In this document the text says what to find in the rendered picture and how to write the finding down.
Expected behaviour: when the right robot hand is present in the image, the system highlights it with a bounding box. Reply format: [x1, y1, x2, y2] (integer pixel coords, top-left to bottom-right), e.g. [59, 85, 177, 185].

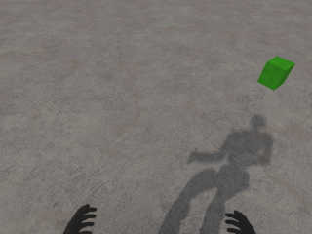
[225, 210, 256, 234]

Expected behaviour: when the carton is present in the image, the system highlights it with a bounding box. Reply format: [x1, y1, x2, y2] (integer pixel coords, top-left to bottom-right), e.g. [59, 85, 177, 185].
[257, 56, 295, 91]

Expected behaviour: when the left robot hand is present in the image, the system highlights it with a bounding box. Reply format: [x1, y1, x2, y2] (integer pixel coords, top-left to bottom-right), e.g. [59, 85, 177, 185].
[63, 204, 97, 234]

